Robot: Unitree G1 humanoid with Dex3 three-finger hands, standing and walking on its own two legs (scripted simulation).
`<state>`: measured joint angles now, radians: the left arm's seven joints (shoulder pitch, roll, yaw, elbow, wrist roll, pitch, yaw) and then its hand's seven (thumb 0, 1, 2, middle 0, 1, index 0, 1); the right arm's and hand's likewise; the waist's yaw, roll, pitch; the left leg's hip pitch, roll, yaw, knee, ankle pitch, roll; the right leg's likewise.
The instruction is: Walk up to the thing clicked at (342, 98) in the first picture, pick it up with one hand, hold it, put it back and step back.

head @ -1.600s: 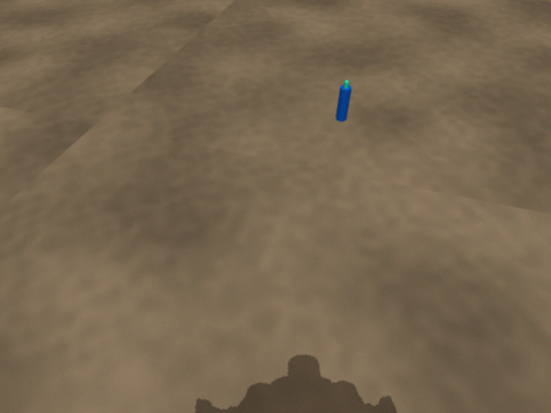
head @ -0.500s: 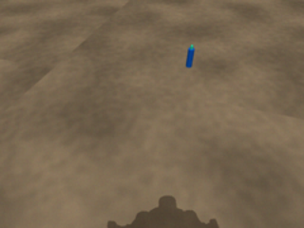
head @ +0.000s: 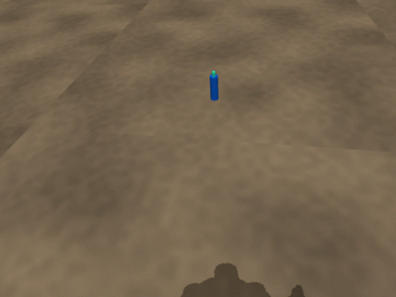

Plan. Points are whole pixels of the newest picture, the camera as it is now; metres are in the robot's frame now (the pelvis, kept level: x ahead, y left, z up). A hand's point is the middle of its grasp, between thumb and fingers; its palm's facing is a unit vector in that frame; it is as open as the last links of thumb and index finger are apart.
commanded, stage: walk up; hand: left
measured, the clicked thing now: (214, 85) +1.82 +0.00 -0.63
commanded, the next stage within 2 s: none
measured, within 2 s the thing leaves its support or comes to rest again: neither
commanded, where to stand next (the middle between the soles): +1.44 -0.17 m, yaw -9 degrees
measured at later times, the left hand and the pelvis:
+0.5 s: hand (122, 204) +0.40 +0.27 -0.13, palm faces -0.20 -0.92 -0.35, open 7.3 cm; pelvis +0.28 +0.01 +0.01, yaw -8 degrees
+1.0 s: hand (162, 139) +0.65 +0.19 -0.12, palm faces -0.17 -0.92 -0.36, open 7.3 cm; pelvis +0.55 -0.07 +0.01, yaw -9 degrees
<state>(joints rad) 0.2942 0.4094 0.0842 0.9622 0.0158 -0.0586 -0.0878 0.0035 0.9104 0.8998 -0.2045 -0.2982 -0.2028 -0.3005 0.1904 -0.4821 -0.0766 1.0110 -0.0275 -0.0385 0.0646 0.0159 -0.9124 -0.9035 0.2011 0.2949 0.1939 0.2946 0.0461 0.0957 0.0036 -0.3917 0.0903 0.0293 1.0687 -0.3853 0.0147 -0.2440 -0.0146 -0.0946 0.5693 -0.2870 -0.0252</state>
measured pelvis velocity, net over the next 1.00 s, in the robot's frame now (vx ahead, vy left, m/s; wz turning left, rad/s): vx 0.55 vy -0.07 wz -0.16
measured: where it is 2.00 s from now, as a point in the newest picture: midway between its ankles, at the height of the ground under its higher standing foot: (237, 168)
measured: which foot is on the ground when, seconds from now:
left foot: up 0.00-0.24, down 0.26-0.70, up 0.72-1.00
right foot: down 0.00-0.28, up 0.30-0.66, down 0.68-1.00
